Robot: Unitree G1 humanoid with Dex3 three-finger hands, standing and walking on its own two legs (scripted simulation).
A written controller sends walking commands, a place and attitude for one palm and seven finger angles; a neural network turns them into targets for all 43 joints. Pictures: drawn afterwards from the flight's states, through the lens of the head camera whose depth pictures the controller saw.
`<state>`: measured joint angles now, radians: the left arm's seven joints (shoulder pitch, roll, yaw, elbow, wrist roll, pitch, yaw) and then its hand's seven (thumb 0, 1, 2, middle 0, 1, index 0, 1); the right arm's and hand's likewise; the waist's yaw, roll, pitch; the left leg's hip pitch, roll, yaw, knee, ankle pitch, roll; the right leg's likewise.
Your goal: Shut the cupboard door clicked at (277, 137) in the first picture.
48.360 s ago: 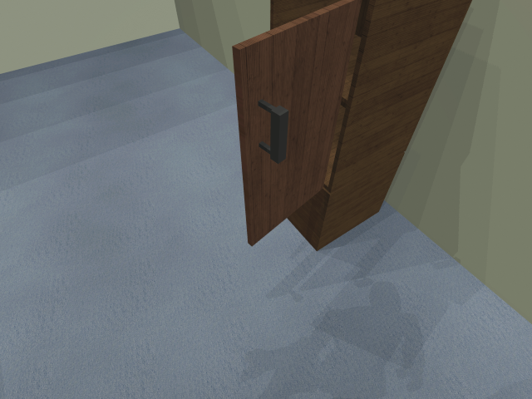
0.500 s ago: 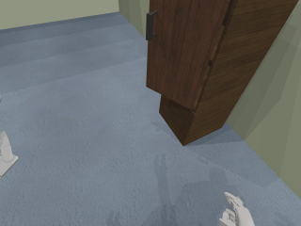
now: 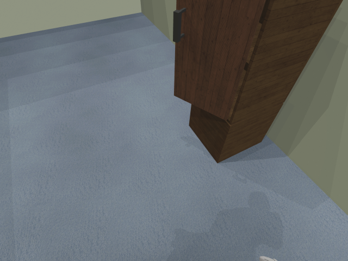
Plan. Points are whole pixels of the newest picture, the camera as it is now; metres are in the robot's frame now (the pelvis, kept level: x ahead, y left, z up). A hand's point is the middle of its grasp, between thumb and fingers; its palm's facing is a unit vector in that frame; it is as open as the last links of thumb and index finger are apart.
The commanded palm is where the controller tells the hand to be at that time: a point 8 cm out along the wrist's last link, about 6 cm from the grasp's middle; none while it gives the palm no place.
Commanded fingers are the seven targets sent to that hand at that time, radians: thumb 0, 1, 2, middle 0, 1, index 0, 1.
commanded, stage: let the arm hang, fingers relaxed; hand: left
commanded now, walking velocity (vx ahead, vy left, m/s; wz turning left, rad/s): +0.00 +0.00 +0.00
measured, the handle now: (180, 25) +0.96 +0.01 +0.08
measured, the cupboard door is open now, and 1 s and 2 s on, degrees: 27 27 27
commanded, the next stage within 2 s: look to check the result in 0.82 s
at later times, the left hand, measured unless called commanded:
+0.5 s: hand out of the picture -0.04 +0.17 -0.17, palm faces +0.01 -0.99 -0.17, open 7.3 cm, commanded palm none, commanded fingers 0.00 0.90 0.90 -0.20 -0.30 -0.20 -0.30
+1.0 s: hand out of the picture -0.02 +0.19 -0.17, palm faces +0.01 -0.98 -0.19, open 7.3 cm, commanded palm none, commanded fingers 0.00 0.90 0.90 -0.20 -0.30 -0.20 -0.30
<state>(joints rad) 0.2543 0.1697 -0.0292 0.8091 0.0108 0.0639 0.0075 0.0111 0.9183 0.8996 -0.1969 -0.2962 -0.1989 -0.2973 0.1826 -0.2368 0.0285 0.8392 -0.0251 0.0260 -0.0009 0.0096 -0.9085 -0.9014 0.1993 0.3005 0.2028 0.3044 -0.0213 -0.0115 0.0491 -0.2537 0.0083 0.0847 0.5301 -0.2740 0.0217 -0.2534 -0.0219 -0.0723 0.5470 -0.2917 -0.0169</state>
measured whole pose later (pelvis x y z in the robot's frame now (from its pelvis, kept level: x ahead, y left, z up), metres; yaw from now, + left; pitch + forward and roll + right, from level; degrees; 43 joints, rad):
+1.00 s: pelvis +0.00 +0.01 +0.01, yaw -1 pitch -2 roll +0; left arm 0.31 0.15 0.01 1.15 0.02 -0.01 0.03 0.01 0.91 0.90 -0.20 -0.30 -0.20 -0.30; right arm 0.31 -0.15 0.00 1.12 -0.01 0.00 -0.03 0.00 -0.91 -0.90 0.20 0.30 0.20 0.30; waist 0.00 0.00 0.03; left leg -0.17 0.00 0.11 0.40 -0.21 0.04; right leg -0.16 -0.02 -0.05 0.40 -0.20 0.00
